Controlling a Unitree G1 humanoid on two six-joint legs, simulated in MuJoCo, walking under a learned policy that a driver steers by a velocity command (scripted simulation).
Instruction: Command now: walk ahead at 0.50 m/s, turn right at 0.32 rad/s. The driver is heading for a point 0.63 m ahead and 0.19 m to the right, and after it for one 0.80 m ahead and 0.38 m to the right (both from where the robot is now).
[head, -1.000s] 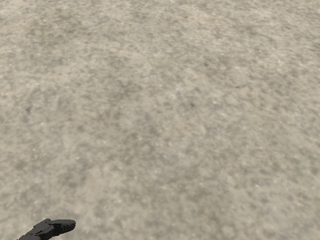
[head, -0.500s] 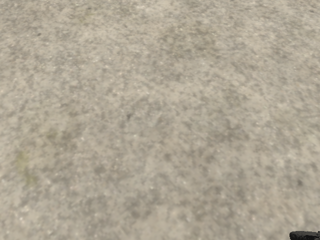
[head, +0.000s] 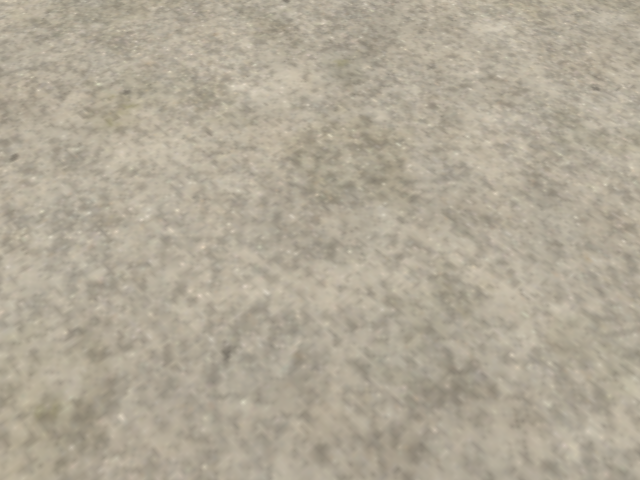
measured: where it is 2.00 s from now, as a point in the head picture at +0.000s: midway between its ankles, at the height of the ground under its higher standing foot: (450, 337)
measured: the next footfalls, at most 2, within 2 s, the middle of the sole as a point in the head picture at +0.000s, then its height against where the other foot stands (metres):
right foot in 0.18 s outside the picture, level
left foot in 0.64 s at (300, 436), level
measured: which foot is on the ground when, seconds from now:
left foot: down 0.00-0.20, up 0.22-0.62, down 0.64-1.00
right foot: up 0.00-0.16, down 0.18-0.64, up 0.66-1.00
